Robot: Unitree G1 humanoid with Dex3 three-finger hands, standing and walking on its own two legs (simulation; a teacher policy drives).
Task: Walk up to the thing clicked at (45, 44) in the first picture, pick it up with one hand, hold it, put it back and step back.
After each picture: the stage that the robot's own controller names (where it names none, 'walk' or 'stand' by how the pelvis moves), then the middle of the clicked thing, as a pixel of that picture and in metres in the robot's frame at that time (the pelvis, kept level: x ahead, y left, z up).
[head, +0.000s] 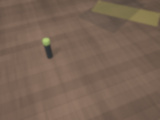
stand; (48, 48) +1.21 +0.40 -0.66
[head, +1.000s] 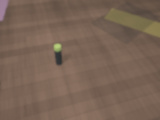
walk; (58, 55) +1.12 +0.21 -0.64
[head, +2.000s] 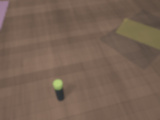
walk; (59, 90) +0.66 +0.20 -0.64
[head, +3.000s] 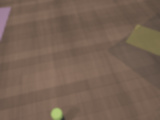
stand; (59, 119) +0.41 +0.23 -0.62
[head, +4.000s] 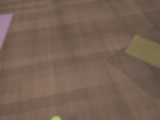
stand; out of the picture +0.39 +0.21 -0.66
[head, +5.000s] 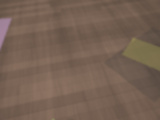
stand; out of the picture +0.39 +0.24 -0.66
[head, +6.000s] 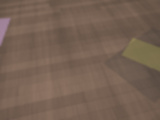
stand; out of the picture +0.37 +0.24 -0.66
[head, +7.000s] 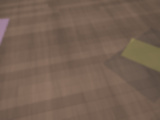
stand; out of the picture +0.37 +0.24 -0.66
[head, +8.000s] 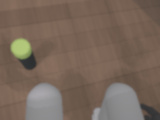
go down; (26, 56) +0.46 +0.25 -0.30
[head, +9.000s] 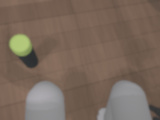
go down; (26, 54) +0.46 +0.25 -0.26
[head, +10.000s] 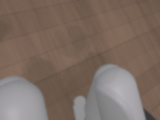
close in; out of the picture +0.44 +0.29 -0.16
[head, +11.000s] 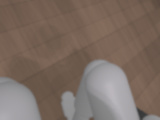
close; out of the picture +0.44 +0.31 -0.16
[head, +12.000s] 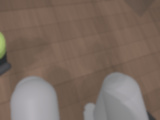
lift; out of the picture +0.37 +0.28 -0.08
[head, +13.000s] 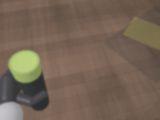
hold; (33, 86) +0.32 +0.18 +0.05
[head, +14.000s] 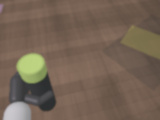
hold; (40, 87) +0.32 +0.16 +0.04
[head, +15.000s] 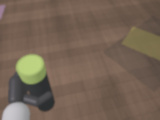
hold; (39, 87) +0.32 +0.17 +0.03
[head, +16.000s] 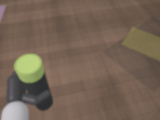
crouch; (37, 86) +0.33 +0.17 +0.03
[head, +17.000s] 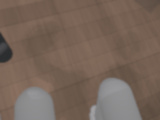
crouch; out of the picture +0.47 +0.25 -0.05
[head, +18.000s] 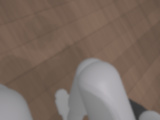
lower; out of the picture +0.44 +0.31 -0.16
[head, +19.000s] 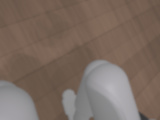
lower; out of the picture +0.44 +0.31 -0.16
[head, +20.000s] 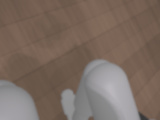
lower; out of the picture +0.44 +0.31 -0.16
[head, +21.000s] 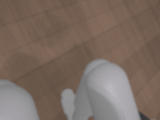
lower; out of the picture +0.44 +0.31 -0.16
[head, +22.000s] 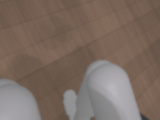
draw back; out of the picture +0.43 +0.31 -0.16
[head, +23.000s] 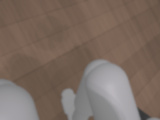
rise; out of the picture +0.43 +0.30 -0.16
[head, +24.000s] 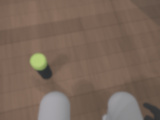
walk; (42, 68) +0.46 +0.23 -0.36
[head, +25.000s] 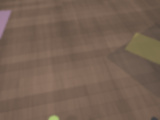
stand; out of the picture +0.39 +0.21 -0.59
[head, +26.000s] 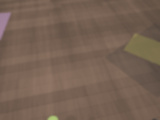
stand; out of the picture +0.40 +0.21 -0.60
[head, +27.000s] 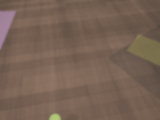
stand; out of the picture +0.40 +0.21 -0.61
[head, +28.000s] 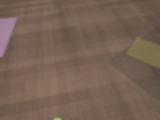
stand; out of the picture +0.41 +0.22 -0.66
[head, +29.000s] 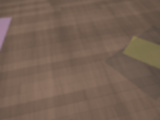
stand; out of the picture +0.37 +0.23 -0.66
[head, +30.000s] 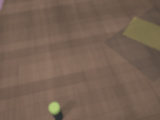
walk; (56, 112) +0.41 +0.21 -0.64
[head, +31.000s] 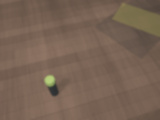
walk; (52, 86) +0.59 +0.27 -0.63
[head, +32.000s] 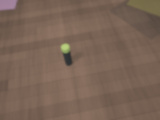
walk; (67, 55) +0.89 +0.22 -0.63
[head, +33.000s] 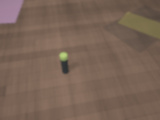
stand; (64, 63) +1.00 +0.21 -0.64
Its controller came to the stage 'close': yes
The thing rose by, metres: 0.68
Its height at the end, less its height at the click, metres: +0.00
